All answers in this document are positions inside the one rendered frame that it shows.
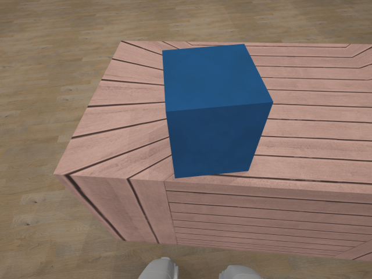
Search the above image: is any carton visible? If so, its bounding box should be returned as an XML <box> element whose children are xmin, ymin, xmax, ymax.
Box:
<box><xmin>162</xmin><ymin>44</ymin><xmax>273</xmax><ymax>178</ymax></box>

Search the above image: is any left robot thigh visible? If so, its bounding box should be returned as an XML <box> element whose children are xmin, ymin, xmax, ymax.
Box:
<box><xmin>138</xmin><ymin>259</ymin><xmax>178</xmax><ymax>279</ymax></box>

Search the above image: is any right robot thigh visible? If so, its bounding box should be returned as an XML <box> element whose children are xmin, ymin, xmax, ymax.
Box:
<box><xmin>219</xmin><ymin>265</ymin><xmax>262</xmax><ymax>279</ymax></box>

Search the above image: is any pedestal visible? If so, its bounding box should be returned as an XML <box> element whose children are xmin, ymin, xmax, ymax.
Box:
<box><xmin>53</xmin><ymin>41</ymin><xmax>372</xmax><ymax>262</ymax></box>

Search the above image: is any robot thigh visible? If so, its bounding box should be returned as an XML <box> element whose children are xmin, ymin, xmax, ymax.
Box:
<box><xmin>138</xmin><ymin>259</ymin><xmax>178</xmax><ymax>279</ymax></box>
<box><xmin>219</xmin><ymin>265</ymin><xmax>262</xmax><ymax>279</ymax></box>

